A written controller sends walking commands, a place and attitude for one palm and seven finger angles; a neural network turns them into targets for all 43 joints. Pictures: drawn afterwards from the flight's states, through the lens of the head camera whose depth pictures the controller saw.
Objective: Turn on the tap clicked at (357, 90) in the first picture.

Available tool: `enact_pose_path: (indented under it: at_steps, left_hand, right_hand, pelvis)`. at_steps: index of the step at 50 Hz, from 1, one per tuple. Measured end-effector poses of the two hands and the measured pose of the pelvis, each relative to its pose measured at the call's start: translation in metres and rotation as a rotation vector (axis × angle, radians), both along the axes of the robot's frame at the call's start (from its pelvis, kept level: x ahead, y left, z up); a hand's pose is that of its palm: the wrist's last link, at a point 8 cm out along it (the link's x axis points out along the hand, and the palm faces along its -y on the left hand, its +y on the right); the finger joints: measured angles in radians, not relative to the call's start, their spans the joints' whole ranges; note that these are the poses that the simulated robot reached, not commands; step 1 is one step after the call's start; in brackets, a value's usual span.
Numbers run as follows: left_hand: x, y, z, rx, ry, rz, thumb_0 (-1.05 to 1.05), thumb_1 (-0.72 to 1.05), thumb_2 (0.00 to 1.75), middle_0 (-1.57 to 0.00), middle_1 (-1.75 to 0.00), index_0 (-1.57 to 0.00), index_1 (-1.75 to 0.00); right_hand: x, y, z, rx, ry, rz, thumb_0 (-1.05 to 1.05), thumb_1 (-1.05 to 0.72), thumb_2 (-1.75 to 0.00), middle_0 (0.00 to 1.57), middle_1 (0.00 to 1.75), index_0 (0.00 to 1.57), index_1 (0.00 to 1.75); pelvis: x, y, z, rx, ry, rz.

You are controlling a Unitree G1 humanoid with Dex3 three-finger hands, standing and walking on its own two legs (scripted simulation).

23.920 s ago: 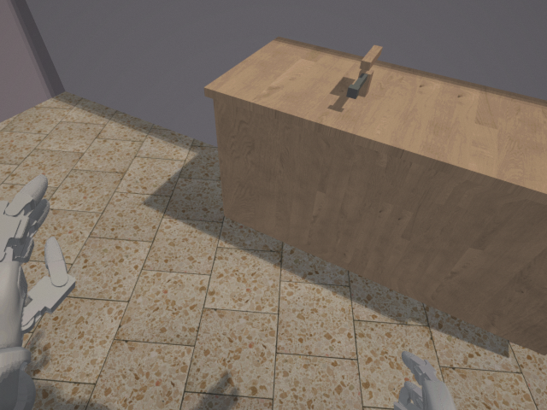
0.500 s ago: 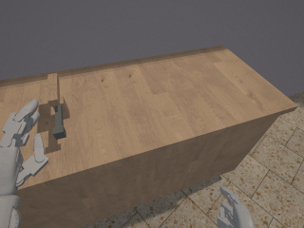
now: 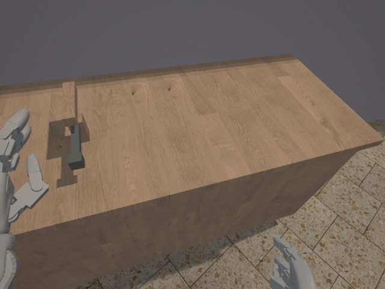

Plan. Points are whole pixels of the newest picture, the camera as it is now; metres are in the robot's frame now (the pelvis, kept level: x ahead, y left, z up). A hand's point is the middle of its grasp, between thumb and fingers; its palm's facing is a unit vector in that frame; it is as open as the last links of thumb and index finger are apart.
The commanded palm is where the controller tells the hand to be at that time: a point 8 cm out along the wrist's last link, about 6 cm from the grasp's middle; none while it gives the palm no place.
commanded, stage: come to a stop and stand still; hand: left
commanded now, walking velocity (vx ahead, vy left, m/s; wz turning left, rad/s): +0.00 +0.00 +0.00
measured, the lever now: (76, 161) +0.35 +0.30 +0.03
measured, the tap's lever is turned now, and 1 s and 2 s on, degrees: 0 0 0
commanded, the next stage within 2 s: look again from close up in 0.32 s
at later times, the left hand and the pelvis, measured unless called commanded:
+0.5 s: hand (43, 186) +0.22 +0.25 +0.16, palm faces +0.39 -0.86 -0.34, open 7.4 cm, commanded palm +0.17 +0.28 +0.17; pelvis +0.01 +0.00 +0.00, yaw +0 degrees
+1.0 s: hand (38, 179) +0.22 +0.25 +0.17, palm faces +0.38 -0.88 -0.30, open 7.4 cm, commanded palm +0.15 +0.28 +0.17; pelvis -0.01 -0.01 -0.01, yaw +1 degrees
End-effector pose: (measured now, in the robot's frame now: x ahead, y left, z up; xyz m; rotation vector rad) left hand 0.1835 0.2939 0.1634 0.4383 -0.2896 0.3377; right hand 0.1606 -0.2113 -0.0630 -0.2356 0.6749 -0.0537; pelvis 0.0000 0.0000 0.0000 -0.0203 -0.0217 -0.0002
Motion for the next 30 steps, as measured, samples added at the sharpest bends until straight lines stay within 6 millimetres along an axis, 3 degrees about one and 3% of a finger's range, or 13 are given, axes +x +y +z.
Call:
enact_pose_path:
  at_steps: [8, 16, 30]
  left_hand:
    - [0.005, -0.006, 0.009, -0.004, -0.035, -0.018, 0.02, 0.89, 0.90, -0.21, -0.30, -0.21, -0.30]
    - [0.005, -0.002, 0.007, -0.009, -0.005, -0.001, 0.02, 0.89, 0.90, -0.21, -0.30, -0.21, -0.30]
    - [-0.006, -0.004, 0.008, -0.025, -0.007, 0.023, 0.02, 0.89, 0.90, -0.21, -0.30, -0.21, -0.30]
  right_hand:
    - [0.016, -0.005, 0.001, -0.023, 0.011, 0.000, 0.01, -0.90, -0.89, 0.20, 0.30, 0.20, 0.30]
    - [0.030, -0.005, 0.008, -0.019, -0.027, -0.012, 0.01, -0.90, -0.89, 0.20, 0.30, 0.20, 0.30]
    - [0.021, -0.002, 0.004, -0.008, -0.003, 0.002, 0.01, -0.90, -0.89, 0.20, 0.30, 0.20, 0.30]
  pelvis:
    - [0.010, 0.001, 0.000, -0.002, 0.001, 0.003]
    - [0.012, 0.002, 0.000, 0.000, -0.002, 0.003]
    - [0.006, -0.001, 0.001, 0.001, -0.006, 0.012]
